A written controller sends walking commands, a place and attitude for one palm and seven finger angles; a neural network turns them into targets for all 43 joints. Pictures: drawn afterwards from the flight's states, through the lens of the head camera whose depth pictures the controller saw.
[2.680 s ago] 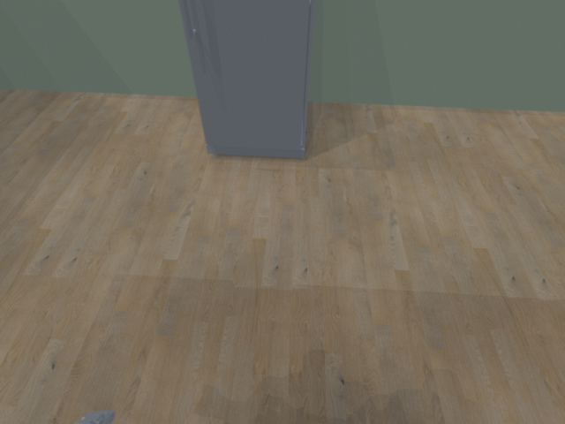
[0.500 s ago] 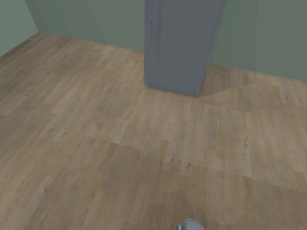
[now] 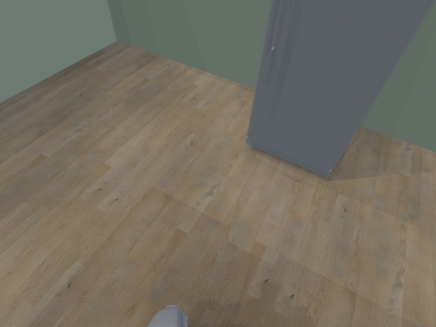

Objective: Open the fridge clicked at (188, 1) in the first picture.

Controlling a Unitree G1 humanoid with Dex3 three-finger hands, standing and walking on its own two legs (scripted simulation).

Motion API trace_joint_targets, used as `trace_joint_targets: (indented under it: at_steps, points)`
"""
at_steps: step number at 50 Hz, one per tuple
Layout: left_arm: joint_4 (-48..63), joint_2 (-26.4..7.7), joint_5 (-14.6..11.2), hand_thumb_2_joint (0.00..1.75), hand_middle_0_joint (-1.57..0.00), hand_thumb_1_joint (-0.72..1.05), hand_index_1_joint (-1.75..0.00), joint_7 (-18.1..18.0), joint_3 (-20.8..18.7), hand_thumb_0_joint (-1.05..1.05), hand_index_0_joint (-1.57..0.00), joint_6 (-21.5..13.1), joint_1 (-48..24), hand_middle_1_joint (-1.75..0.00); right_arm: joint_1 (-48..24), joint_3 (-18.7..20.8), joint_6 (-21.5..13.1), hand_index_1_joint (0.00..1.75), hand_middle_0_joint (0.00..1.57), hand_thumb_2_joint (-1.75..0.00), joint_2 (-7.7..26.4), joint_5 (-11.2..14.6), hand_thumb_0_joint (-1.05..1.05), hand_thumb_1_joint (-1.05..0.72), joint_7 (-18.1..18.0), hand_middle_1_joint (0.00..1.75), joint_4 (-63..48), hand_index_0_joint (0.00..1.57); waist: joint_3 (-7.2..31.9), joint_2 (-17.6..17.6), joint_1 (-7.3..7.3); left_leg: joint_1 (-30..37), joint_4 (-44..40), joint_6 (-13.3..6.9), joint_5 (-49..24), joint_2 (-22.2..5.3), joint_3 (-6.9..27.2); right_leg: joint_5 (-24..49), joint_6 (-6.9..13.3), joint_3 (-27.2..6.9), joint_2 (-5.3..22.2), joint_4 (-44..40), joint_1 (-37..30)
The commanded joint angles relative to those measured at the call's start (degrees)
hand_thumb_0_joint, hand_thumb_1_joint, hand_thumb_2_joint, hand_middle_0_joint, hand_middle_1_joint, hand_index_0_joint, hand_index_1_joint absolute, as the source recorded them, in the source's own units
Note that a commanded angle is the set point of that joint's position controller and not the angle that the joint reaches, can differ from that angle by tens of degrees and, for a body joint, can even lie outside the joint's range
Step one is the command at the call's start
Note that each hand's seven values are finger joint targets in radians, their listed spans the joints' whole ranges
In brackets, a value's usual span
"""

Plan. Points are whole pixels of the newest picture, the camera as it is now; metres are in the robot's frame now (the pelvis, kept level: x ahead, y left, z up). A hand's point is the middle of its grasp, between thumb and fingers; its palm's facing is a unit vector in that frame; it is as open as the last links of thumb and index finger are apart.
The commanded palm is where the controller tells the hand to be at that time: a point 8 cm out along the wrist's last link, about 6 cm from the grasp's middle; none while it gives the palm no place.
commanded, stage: walk to a spot facing it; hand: left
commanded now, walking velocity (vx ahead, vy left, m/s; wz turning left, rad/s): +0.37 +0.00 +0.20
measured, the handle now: (278, 9) +1.22 -0.14 +0.09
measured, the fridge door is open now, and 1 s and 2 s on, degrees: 0 0 0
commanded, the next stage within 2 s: turn to face it in 0.82 s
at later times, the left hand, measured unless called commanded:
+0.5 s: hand (135, 252) +0.30 +0.22 -0.16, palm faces +0.03 -0.98 -0.18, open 7.3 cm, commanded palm none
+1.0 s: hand (160, 216) +0.40 +0.19 -0.17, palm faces +0.20 -0.96 -0.21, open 7.2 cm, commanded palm none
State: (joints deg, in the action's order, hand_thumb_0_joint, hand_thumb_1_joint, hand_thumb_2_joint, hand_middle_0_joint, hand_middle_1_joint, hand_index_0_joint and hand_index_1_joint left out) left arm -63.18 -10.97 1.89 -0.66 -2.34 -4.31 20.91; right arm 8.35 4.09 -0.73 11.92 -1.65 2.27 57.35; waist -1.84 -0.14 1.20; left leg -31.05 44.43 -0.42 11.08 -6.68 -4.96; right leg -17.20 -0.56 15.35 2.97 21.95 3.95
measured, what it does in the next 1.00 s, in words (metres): walks ahead: left foot, then right foot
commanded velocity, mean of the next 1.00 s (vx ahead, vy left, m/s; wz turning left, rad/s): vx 0.29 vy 0.00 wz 0.11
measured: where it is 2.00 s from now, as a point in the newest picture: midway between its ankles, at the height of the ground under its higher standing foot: (212, 266)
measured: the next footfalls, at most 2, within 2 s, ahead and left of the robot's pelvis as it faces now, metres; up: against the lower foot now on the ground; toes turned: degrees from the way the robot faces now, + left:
left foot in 0.10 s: +0.19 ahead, +0.12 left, +0.00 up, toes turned +10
right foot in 0.64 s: +0.43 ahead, -0.11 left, +0.00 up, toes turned -8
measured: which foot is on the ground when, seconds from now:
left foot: up 0.00-0.08, down 0.10-0.64, up 0.66-1.00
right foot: down 0.00-0.10, up 0.12-0.62, down 0.64-1.00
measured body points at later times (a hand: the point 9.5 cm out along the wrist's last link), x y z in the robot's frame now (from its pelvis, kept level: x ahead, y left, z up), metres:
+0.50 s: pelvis +0.22 +0.03 +0.01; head +0.23 +0.04 +0.45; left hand +0.29 +0.27 -0.14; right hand +0.17 -0.20 -0.15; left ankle +0.15 +0.11 -0.74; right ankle +0.33 -0.12 -0.69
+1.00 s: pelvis +0.43 +0.00 +0.00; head +0.45 +0.01 +0.45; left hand +0.39 +0.24 -0.15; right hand +0.54 -0.23 -0.15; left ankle +0.52 +0.14 -0.70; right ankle +0.39 -0.11 -0.74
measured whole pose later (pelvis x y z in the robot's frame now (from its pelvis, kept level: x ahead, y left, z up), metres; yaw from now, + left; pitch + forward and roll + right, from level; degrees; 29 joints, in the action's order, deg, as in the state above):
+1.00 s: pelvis +0.43 +0.00 +0.00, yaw +10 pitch -1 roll -1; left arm -61.4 -10.1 1.6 -0.9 -2.2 -3.8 16.5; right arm 9.8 3.9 0.0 11.2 -1.6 1.8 58.1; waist -3.1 -1.0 0.2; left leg -31.3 44.4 1.1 10.5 -6.8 -6.2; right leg -17.2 -0.2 17.8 4.3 23.6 4.7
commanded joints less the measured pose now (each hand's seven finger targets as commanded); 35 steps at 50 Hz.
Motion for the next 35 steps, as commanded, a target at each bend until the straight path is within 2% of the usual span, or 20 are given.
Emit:
trace_joint_targets:
  at_steps: [1, 2, 3, 4, 5, 6, 7, 9, 12, 20, 23, 27, 28, 29, 30, 31, 32, 33, 34, 35]
  points:
    - [1.1, -7.8, -0.1, 0.90, -0.20, 0.90, -0.30, -0.2, -1.1, 0.00, -0.20, -0.4, 4.0, -0.30, -1.5, -1.1, -1.5, 0.30, 0.20, -0.90, 0.3, 0.4, 0.00, -0.90, 0.5, 0.30, -3.5, 0.20, -3.7, 5.7, -0.04, 6.3, -7.2, -1.5, 2.1, 1.6, -2.6, 18.5, 6.4, -8.6, 16.2, -6.5, 0.9]
    - [1.1, -8.4, -0.3, 0.90, -0.20, 0.90, -0.30, -0.2, -1.2, 0.00, -0.20, -0.3, 3.2, -0.30, 1.6, -0.8, -1.8, 0.30, 0.20, -0.90, 1.2, 0.3, 0.00, -0.90, 0.1, 0.30, -2.7, 0.20, -3.1, 5.4, -2.02, 12.1, -9.4, -2.0, 2.0, 3.1, -4.0, 22.9, 5.8, -6.4, 15.6, -1.8, 2.3]
    - [1.1, -8.4, -0.5, 0.90, -0.20, 0.90, -0.30, -0.2, -1.3, 0.00, -0.20, 0.0, 2.8, -0.30, 8.5, -0.4, -2.1, 0.30, 0.20, -0.90, 3.2, 0.0, 0.00, -0.90, -0.3, 0.30, -0.6, 0.20, 1.0, 2.6, -5.31, 23.2, -14.4, -2.7, 0.6, 4.5, -4.2, 26.3, 4.3, -3.6, 13.1, 8.9, 4.9]
    - [2.0, -6.6, -0.9, 0.90, -0.20, 0.90, -0.30, 0.3, -1.1, 0.00, -0.20, 0.1, 4.0, -0.30, 16.9, 1.1, -2.5, 0.30, 0.20, -0.90, 8.8, -0.5, 0.00, -0.90, -1.1, 0.30, 1.5, 0.20, 7.5, -7.0, -8.61, 37.5, -18.5, -5.6, 2.1, -2.8, 6.5, 17.6, 1.5, -1.1, 8.3, 24.9, 14.1]
    - [4.2, -3.7, -1.4, 0.90, -0.20, 0.90, -0.30, 0.9, -0.4, 0.00, -0.20, 0.1, 4.3, -0.30, 22.1, 2.5, -2.4, 0.30, 0.20, -0.90, 15.2, -0.2, 0.00, -0.90, -1.9, 0.30, 2.6, 0.20, 10.3, -20.2, -9.05, 45.4, -26.4, -11.3, 0.7, -17.0, 29.0, -14.5, -0.8, -2.4, 0.2, 42.9, 29.1]
    - [5.8, -5.6, -1.0, 0.90, -0.20, 0.90, -0.30, 0.6, -0.5, 0.00, -0.20, 0.4, 0.0, -0.30, 21.6, 2.2, -2.0, 0.30, 0.20, -0.90, 15.1, 0.6, 0.00, -0.90, -2.5, 0.30, 2.8, 0.20, 9.5, -13.8, -9.30, 41.6, -29.4, -12.7, 6.0, -19.0, 31.2, -16.5, 0.4, -9.6, 1.6, 50.6, 32.2]
    - [5.8, -4.5, -1.0, 0.90, -0.20, 0.90, -0.30, 0.6, -0.6, 0.00, -0.20, 0.4, -2.6, -0.30, 16.6, 1.9, -2.3, 0.30, 0.20, -0.90, 12.7, 0.8, 0.00, -0.90, -2.9, 0.30, 1.7, 0.20, 5.1, -10.2, -7.59, 36.4, -30.0, -12.4, 6.4, -18.3, 28.7, -11.5, 0.5, -11.8, 3.8, 53.5, 35.9]
    - [3.8, -3.4, -0.4, 0.90, -0.20, 0.90, -0.30, 1.3, -0.9, 0.00, -0.20, 0.9, -1.9, -0.30, 10.3, 0.2, -3.2, 0.30, 0.20, -0.90, 7.0, 0.6, 0.00, -0.90, -3.0, 0.30, 0.3, 0.20, -0.3, -4.8, -4.05, 25.6, -32.1, -9.4, 3.9, -13.7, 18.7, -3.7, -0.1, -13.7, 6.9, 50.3, 32.2]
    - [2.0, -1.3, 0.0, 0.90, -0.20, 0.90, -0.30, 1.3, -0.6, 0.00, -0.20, 2.5, 2.0, -0.30, 9.0, -0.5, -4.0, 0.30, 0.20, -0.90, 4.4, 0.8, 0.00, -0.90, -3.1, 0.30, 0.9, 0.20, -0.2, -4.8, -0.77, 20.1, -34.2, -8.1, -1.2, -9.7, 9.9, 0.4, -1.0, -12.7, 7.0, 44.2, 26.5]
    - [6.5, -1.2, -0.1, 0.90, -0.20, 0.90, -0.30, 1.9, -1.3, 0.00, -0.20, 3.4, -9.5, -0.30, 14.5, 0.0, -4.4, 0.30, 0.20, -0.90, 4.1, 0.9, 0.00, -0.90, -3.4, 0.30, 3.5, 0.20, -5.0, -4.6, -1.85, 26.0, -37.3, -9.6, -3.7, -8.8, 6.6, 8.4, -2.3, -11.7, 7.0, 28.8, 32.8]
    - [8.4, -1.3, -0.3, 0.90, -0.20, 0.90, -0.30, 2.1, -1.2, 0.00, -0.20, 3.0, -15.3, -0.30, 17.5, -0.1, -4.3, 0.30, 0.20, -0.90, 4.0, 0.5, 0.00, -0.90, -3.5, 0.30, 5.1, 0.20, -6.5, -4.9, -3.35, 28.5, -36.0, -9.4, -8.2, -9.2, 5.8, 8.2, -1.5, -10.7, 5.8, 21.9, 32.3]
    - [9.8, -1.6, -0.4, 0.90, -0.20, 0.90, -0.30, 2.3, -1.3, 0.00, -0.20, 2.2, -18.4, -0.30, 19.2, 0.0, -3.9, 0.30, 0.20, -0.90, 4.9, -0.1, 0.00, -0.90, -3.5, 0.30, 6.5, 0.20, -6.1, -5.4, -3.89, 30.6, -31.3, -8.5, -14.4, -10.0, 5.0, 5.1, 0.5, -8.7, 3.0, 14.0, 26.5]
    - [9.5, -1.8, -0.4, 0.90, -0.20, 0.90, -0.30, 2.3, -1.4, 0.00, -0.20, 1.9, -17.1, -0.30, 19.4, 0.0, -3.8, 0.30, 0.20, -0.90, 5.0, -0.2, 0.00, -0.90, -3.6, 0.30, 6.8, 0.20, -5.0, -4.7, -3.17, 30.4, -28.6, -8.1, -18.4, -9.4, 4.5, 4.5, 1.2, -7.6, 1.6, 11.8, 22.4]
    - [8.1, -2.6, -0.3, 0.90, -0.20, 0.90, -0.30, 2.2, -1.6, 0.00, -0.20, 1.6, -12.4, -0.30, 18.6, -0.1, -3.7, 0.30, 0.20, -0.90, 5.5, 0.0, 0.00, -0.90, -3.6, 0.30, 7.0, 0.20, -3.0, -4.4, -0.61, 29.8, -22.7, -7.1, -24.5, -8.1, 2.9, 5.5, 1.8, -6.1, -0.2, 9.1, 15.8]
    - [5.5, -4.6, -0.1, 0.90, -0.20, 0.90, -0.30, 2.0, -2.1, 0.00, -0.20, 1.1, -4.1, -0.30, 17.9, -0.2, -3.7, 0.30, 0.20, -0.90, 5.4, 0.4, 0.00, -0.90, -3.5, 0.30, 7.0, 0.20, 1.3, -2.0, 3.08, 26.2, -12.5, -5.3, -26.6, -5.7, 0.9, 7.9, 2.5, -6.3, -0.9, 6.1, 3.9]
    - [2.9, -9.5, 0.3, 0.90, -0.20, 0.90, -0.30, 1.3, -3.3, 0.00, -0.20, 0.2, 5.1, -0.30, 18.1, -0.4, -3.9, 0.30, 0.20, -0.90, 3.7, 1.1, 0.00, -0.90, -2.9, 0.30, 6.1, 0.20, 8.0, 6.3, 6.59, 13.4, 3.0, -3.0, -16.2, -1.6, -1.3, 7.4, 5.7, -17.1, 8.7, 4.4, -12.8]
    - [1.4, -16.0, -0.2, 0.90, -0.20, 0.90, -0.30, 0.7, -4.8, 0.00, -0.20, 0.2, 11.8, -0.30, 19.4, -1.2, -4.3, 0.30, 0.20, -0.90, 0.4, 1.5, 0.00, -0.90, -2.9, 0.30, 4.0, 0.20, 13.8, 18.4, 6.78, -2.0, 21.5, -0.5, 19.4, 6.4, -2.5, 15.0, 11.8, -39.6, 25.0, -1.4, -23.8]
    - [1.6, -16.2, -1.0, 0.90, -0.20, 0.90, -0.30, 0.5, -4.8, 0.00, -0.20, 0.4, 9.9, -0.30, 16.4, -0.7, -3.8, 0.30, 0.20, -0.90, 2.6, 1.6, 0.00, -0.90, -3.0, 0.30, 3.9, 0.20, 13.8, 12.6, 6.94, -3.0, 29.9, -1.5, 20.7, 3.8, 4.8, 8.3, 13.4, -41.3, 26.7, -5.0, -17.4]
    - [3.1, -13.5, -0.9, 0.90, -0.20, 0.90, -0.30, 0.4, -4.0, 0.00, -0.20, 0.5, 4.2, -0.30, 12.9, -0.2, -3.6, 0.30, 0.20, -0.90, 1.4, 1.3, 0.00, -0.90, -2.8, 0.30, 3.1, 0.20, 7.3, 9.1, 5.25, -6.0, 33.6, -1.4, 16.0, 1.6, 5.5, 1.9, 12.4, -38.2, 25.2, -7.3, -9.4]
    - [4.0, -9.8, -0.9, 0.90, -0.20, 0.90, -0.30, 0.2, -3.0, 0.00, -0.20, 0.3, -0.2, -0.30, 11.3, -0.3, -3.2, 0.30, 0.20, -0.90, 0.8, 0.9, 0.00, -0.90, -2.6, 0.30, 3.1, 0.20, 2.4, 5.0, 3.14, -6.1, 32.4, -1.2, 10.7, -0.6, 6.5, 1.9, 10.2, -31.8, 22.8, -8.1, -2.3]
